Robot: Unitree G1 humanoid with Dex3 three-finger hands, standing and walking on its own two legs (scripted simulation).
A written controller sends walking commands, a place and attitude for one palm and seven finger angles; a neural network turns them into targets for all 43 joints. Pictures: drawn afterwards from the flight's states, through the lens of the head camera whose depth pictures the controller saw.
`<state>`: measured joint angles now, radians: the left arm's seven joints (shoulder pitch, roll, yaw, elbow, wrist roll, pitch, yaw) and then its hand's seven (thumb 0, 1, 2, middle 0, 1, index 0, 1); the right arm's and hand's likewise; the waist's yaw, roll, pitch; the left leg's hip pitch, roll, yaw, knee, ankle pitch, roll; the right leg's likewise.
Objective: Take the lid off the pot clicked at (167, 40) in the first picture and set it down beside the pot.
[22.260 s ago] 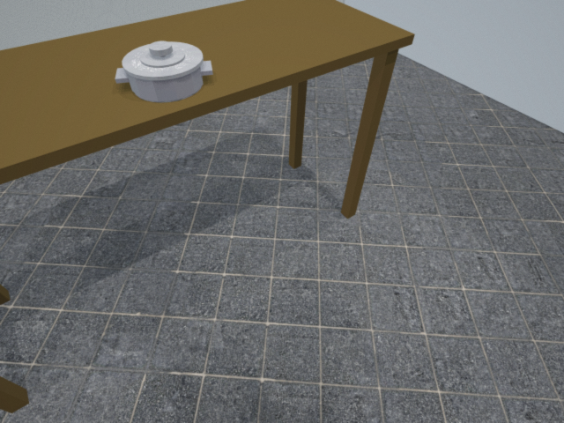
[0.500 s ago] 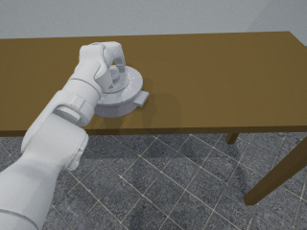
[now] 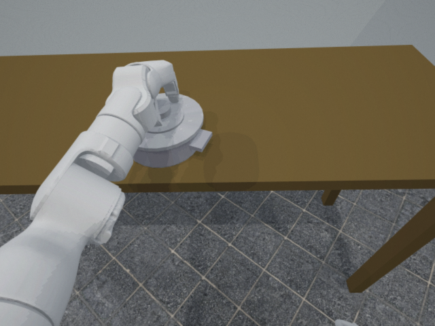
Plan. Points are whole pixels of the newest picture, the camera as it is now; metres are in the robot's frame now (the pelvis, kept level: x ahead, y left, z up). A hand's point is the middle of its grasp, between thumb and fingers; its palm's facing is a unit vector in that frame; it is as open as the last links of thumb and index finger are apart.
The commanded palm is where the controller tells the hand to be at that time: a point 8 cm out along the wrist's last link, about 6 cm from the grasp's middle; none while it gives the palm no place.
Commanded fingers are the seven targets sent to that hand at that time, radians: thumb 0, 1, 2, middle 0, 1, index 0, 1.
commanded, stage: close the fingers and squeeze the knob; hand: left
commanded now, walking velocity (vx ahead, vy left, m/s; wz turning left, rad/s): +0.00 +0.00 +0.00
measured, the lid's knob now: (158, 109) +0.49 +0.12 +0.16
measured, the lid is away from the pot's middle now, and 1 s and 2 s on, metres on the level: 0.00 0.00 0.02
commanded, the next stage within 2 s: lift the lid straight up in 1.36 s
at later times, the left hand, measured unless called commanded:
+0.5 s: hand (155, 108) +0.46 +0.12 +0.18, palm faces -0.37 -0.07 -0.93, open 9.0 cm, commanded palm +0.46 +0.12 +0.22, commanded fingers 0.00 0.15 0.94 -0.59 -1.00 -0.59 -1.00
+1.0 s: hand (157, 108) +0.46 +0.11 +0.18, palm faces -0.39 -0.05 -0.92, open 7.4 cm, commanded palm +0.46 +0.11 +0.22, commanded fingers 0.00 0.37 0.97 -0.65 -1.06 -0.77 -1.09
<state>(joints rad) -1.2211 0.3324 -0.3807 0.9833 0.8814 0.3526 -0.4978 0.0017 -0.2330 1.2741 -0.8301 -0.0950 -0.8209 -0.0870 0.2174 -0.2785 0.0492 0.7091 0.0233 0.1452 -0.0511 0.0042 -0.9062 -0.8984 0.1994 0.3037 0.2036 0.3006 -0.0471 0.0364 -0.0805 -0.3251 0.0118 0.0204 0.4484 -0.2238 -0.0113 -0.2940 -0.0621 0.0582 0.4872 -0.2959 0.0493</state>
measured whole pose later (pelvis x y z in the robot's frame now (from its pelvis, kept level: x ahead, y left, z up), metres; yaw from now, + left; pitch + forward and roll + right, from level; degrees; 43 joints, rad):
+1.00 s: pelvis +0.01 +0.00 +0.00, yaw +0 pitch +6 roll +1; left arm -1.19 0.32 -0.39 0.95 0.87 0.36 -0.50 0.02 0.16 0.88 -0.55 -1.01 -0.70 -1.06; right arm 0.21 -0.28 0.05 0.71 0.02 0.14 -0.05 0.00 -0.91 -0.90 0.20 0.30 0.20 0.30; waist -0.04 0.04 -0.08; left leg -0.31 0.01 0.02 0.43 -0.22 -0.01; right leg -0.28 -0.06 0.06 0.47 -0.29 0.05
